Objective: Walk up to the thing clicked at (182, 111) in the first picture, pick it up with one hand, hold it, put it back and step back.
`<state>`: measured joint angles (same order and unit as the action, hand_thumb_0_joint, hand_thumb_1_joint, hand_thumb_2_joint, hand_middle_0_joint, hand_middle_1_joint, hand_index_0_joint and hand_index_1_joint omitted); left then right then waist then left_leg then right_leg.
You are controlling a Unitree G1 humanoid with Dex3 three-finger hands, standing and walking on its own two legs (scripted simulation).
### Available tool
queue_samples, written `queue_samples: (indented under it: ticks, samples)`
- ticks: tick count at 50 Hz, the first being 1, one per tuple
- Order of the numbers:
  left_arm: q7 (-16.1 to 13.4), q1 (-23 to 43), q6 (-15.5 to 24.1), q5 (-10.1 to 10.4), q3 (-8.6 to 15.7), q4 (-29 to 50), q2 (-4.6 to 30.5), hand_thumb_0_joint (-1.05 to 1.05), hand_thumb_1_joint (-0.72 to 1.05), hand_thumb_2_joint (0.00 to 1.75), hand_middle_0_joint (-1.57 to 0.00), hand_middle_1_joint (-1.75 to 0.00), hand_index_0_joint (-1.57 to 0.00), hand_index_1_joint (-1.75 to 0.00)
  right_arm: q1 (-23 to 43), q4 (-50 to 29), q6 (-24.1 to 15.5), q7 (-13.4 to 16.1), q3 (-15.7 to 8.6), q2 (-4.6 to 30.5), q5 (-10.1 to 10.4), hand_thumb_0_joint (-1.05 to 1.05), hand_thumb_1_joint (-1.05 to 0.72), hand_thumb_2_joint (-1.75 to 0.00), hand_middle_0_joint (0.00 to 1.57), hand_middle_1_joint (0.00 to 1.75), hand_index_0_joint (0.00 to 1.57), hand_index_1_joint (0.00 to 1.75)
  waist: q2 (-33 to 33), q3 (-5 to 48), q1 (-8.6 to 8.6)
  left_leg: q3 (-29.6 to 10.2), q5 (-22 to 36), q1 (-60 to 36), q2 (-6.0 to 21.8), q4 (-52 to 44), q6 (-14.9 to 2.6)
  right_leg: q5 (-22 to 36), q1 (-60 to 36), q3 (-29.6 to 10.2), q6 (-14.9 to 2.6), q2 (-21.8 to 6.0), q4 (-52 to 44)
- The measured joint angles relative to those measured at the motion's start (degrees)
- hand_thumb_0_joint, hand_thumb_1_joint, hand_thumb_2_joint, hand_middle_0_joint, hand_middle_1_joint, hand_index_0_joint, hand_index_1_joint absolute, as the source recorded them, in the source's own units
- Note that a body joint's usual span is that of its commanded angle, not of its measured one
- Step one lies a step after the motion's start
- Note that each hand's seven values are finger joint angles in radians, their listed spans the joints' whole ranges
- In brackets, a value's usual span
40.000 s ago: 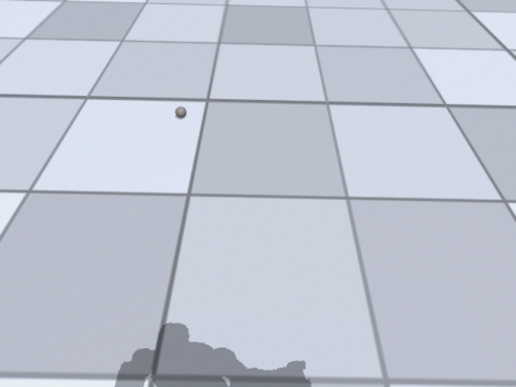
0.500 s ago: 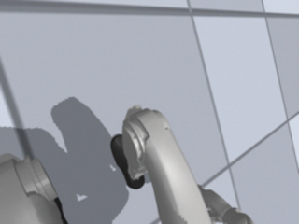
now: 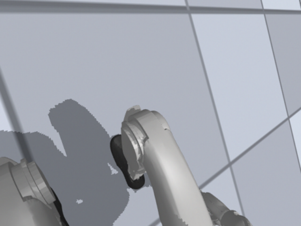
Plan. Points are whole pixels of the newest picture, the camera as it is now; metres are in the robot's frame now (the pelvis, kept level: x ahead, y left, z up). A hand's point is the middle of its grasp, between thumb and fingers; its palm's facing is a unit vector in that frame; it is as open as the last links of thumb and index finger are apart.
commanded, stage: open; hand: left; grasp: from above
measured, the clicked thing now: out of the picture +0.50 +0.33 -0.27
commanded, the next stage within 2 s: withdraw in 0.46 s
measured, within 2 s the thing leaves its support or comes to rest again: neither
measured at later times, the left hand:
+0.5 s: hand out of the picture +0.47 +0.33 -0.25, palm faces -0.44 -0.14 -0.89, open 13.8 cm
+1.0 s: hand out of the picture +0.48 +0.37 -0.12, palm faces -0.34 -0.08 -0.94, open 14.1 cm
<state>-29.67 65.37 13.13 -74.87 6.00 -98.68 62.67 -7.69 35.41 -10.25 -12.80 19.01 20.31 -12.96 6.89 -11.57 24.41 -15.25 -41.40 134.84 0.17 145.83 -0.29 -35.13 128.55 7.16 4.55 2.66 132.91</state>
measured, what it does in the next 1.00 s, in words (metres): stands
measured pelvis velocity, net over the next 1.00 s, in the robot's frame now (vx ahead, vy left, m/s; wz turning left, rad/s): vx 0.01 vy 0.00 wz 0.06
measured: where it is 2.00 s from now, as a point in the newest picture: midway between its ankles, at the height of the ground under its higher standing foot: (97, 195)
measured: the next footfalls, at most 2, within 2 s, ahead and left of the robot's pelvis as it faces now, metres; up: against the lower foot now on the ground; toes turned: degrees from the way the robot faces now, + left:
none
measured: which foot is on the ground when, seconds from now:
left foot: down 0.00-1.00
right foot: down 0.00-1.00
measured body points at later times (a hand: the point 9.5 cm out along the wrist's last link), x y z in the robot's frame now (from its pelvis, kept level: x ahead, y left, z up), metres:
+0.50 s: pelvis +0.00 +0.00 +0.00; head +0.30 +0.13 +0.31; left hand +0.49 +0.34 -0.20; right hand +0.04 -0.25 -0.05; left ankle +0.06 +0.12 -0.27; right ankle +0.13 -0.14 -0.27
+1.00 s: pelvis +0.01 +0.00 +0.03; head +0.24 +0.11 +0.39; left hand +0.49 +0.37 -0.07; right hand +0.09 -0.26 -0.05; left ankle +0.06 +0.12 -0.27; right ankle +0.13 -0.14 -0.27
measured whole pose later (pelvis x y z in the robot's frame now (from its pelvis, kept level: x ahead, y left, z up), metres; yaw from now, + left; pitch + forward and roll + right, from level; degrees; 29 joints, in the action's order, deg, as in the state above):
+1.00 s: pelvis +0.01 +0.00 +0.03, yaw +3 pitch +34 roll -14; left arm -18.2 57.5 5.2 -68.5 3.3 -75.3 49.8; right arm -10.3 36.3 -4.7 -13.7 8.1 19.4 -8.1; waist -1.3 1.4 16.6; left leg -11.1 -41.5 133.7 -0.3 139.6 -0.6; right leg -37.2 128.0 4.6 3.4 0.2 129.8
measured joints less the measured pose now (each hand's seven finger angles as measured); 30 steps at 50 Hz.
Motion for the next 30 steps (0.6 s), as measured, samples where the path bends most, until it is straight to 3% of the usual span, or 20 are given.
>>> queue_samples:
  ticks: [13, 19, 30]
  samples:
    - [-2.61, 0.25, 0.96, -1.94, 0.01, -0.62, 0.76, 0.00, -0.42, 0.92, -0.13, -1.02, -0.15, -0.99, 0.36, -0.09, -0.17, 0.46, 0.44, -0.49, -0.61, 0.00, -0.90, -0.90, 0.20, 0.30, 0.21, 0.30, 0.65, 0.06, 0.34, -0.31, 0.02, 0.10, 0.04, 0.07, 0.16, 0.21, 0.12, 0.27, -0.07, 0.03, -0.08]
    - [-2.72, 0.54, -0.10, -1.00, 0.38, -0.43, 1.10, 0.00, -0.45, 0.96, -0.10, -1.04, -0.11, -1.02, 0.60, 0.28, -0.48, 0.25, 0.28, -0.21, -0.55, 0.00, -0.90, -0.90, 0.20, 0.30, 0.21, 0.30, 0.39, -0.08, 0.43, -0.12, -0.27, 0.24, 0.14, -0.18, 0.11, -0.04, 0.36, 0.12, 0.26, -0.05, -0.23]
    - [-0.17, -0.56, -0.23, 0.48, 1.09, 2.44, 0.28, 0.00, -0.46, 0.95, -0.08, -1.06, -0.10, -1.03, 0.29, 0.02, 0.06, 0.23, 0.23, -0.12, -0.23, 0.00, -0.90, -0.90, 0.20, 0.30, 0.21, 0.30, 0.12, -0.43, -0.05, -0.48, -0.53, 0.07, -0.07, -0.34, 0.54, -0.34, 0.20, 0.45, 0.15, -0.35, -0.32]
